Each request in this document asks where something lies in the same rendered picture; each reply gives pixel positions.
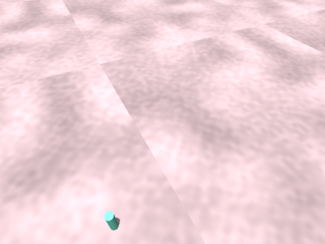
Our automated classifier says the can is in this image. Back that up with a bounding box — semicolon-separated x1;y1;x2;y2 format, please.
104;211;119;230

